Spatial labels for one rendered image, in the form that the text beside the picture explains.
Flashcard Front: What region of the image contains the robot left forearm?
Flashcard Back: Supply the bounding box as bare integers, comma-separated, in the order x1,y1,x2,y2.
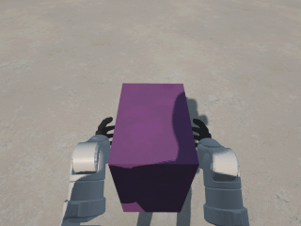
59,135,111,226

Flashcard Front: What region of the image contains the carton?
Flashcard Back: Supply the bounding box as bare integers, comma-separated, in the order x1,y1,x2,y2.
108,83,199,213

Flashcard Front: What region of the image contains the robot left hand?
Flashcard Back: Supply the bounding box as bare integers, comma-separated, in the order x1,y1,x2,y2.
95,117,115,145

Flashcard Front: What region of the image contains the robot right forearm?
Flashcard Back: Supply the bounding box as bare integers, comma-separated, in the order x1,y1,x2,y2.
197,137,250,226

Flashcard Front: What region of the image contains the robot right hand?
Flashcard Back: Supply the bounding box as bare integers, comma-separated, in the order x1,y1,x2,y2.
192,119,212,147

